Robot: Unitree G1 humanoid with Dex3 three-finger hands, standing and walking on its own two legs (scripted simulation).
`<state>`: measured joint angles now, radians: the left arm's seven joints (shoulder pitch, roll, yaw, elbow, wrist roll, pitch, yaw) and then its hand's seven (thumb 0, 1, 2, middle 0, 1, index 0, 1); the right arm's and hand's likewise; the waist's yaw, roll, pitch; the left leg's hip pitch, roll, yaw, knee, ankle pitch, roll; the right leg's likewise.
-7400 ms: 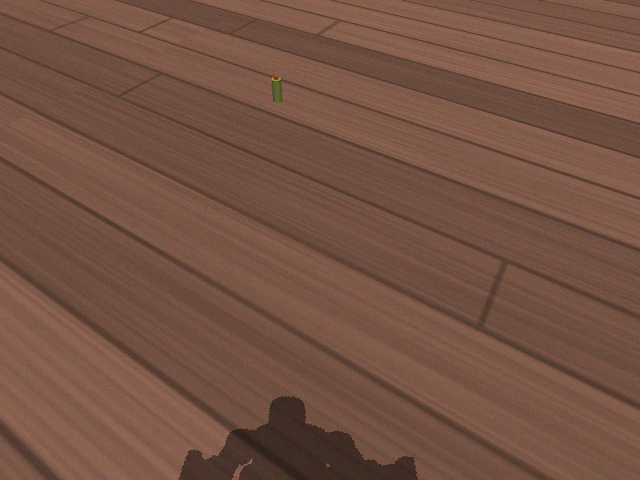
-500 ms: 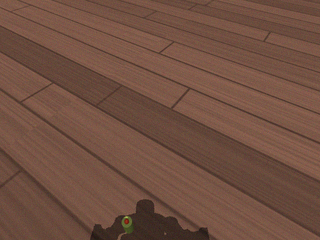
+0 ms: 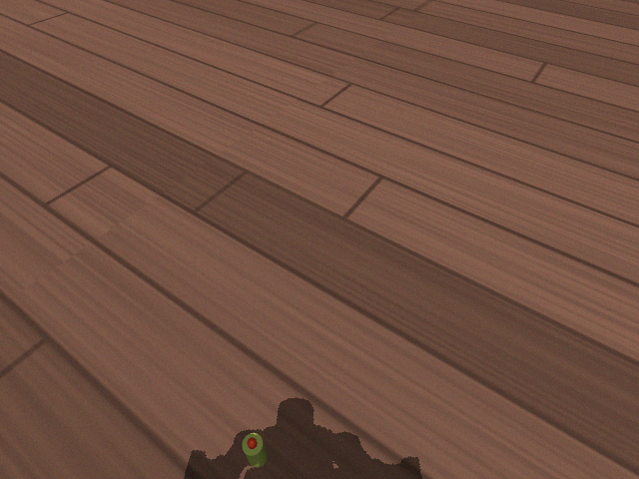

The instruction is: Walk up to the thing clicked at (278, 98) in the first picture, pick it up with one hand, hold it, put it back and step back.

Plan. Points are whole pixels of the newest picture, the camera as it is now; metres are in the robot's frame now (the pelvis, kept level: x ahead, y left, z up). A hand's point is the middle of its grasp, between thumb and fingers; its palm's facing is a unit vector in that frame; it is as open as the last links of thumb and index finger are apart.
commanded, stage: stand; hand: left
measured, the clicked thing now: (254, 449) +0.33 +0.17 -0.70
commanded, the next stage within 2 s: go down in 1.50 s
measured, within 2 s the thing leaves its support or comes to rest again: neither
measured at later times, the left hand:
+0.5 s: hand out of the picture +0.08 +0.24 -0.15, palm faces -0.03 -0.94 -0.35, open 7.4 cm
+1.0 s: hand out of the picture +0.08 +0.24 -0.15, palm faces -0.03 -0.94 -0.35, open 7.4 cm
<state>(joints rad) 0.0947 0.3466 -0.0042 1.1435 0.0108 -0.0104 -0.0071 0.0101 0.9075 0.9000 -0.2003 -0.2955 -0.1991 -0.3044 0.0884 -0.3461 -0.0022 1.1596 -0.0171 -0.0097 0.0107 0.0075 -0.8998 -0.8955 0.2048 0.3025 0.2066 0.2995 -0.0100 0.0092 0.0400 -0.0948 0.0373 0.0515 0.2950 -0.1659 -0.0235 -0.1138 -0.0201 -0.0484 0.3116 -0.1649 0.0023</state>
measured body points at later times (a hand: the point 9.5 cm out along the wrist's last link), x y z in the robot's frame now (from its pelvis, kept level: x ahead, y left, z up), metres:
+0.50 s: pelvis +0.00 -0.01 +0.00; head +0.01 -0.01 +0.45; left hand +0.08 +0.29 -0.13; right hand +0.07 -0.31 -0.14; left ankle +0.00 +0.13 -0.75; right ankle +0.00 -0.12 -0.75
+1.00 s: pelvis +0.01 -0.01 +0.00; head +0.01 -0.01 +0.45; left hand +0.08 +0.29 -0.13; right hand +0.08 -0.31 -0.14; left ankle +0.00 +0.13 -0.75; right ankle +0.00 -0.12 -0.75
